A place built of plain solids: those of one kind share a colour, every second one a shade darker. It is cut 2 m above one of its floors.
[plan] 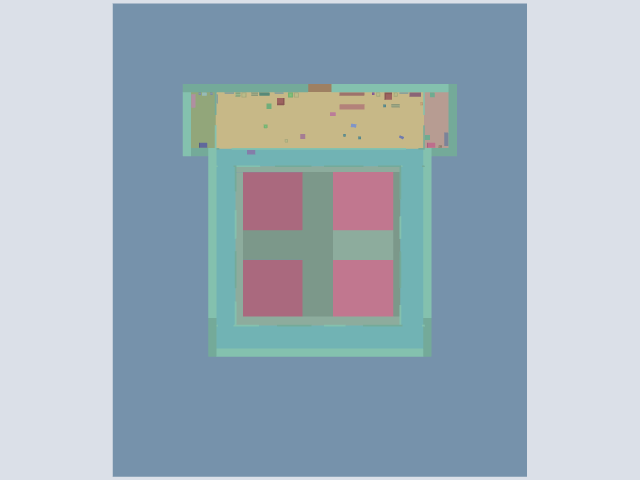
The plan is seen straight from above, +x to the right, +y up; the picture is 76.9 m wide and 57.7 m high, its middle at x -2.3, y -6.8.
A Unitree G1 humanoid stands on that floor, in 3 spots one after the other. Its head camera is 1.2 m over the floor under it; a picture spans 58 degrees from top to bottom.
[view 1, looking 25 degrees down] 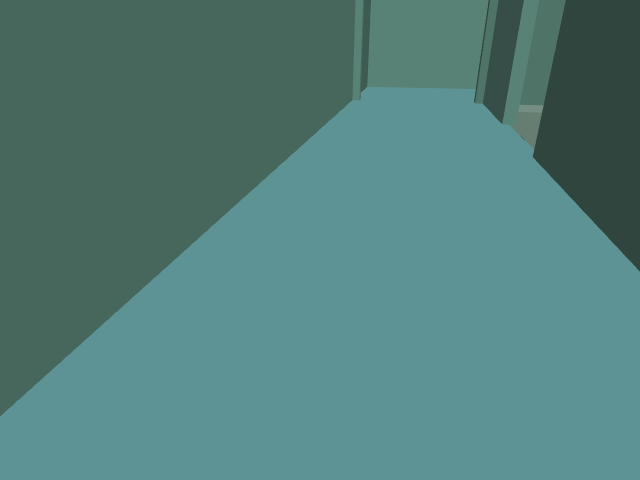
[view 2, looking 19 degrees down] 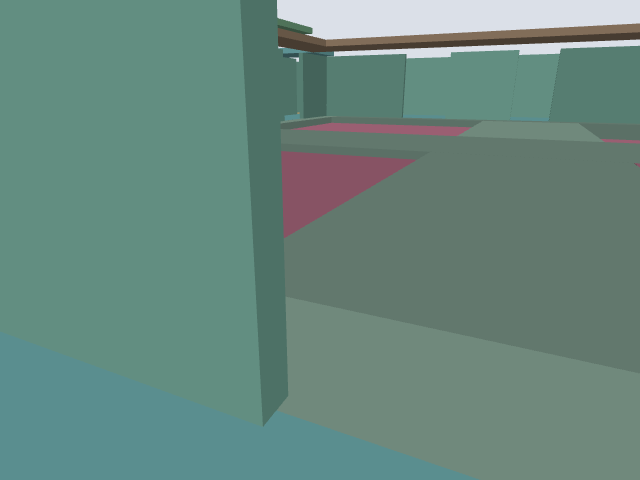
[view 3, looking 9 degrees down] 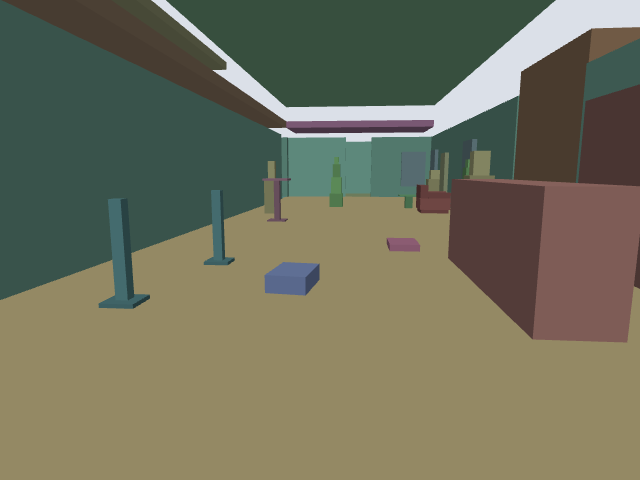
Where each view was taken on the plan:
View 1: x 8.78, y -7.42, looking -78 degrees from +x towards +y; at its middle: floor_corr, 2.84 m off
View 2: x -13.64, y -7.42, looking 25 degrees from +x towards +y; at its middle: floor_gang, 3.69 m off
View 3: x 6.16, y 7.61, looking -175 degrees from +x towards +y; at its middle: floor_foyer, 7.67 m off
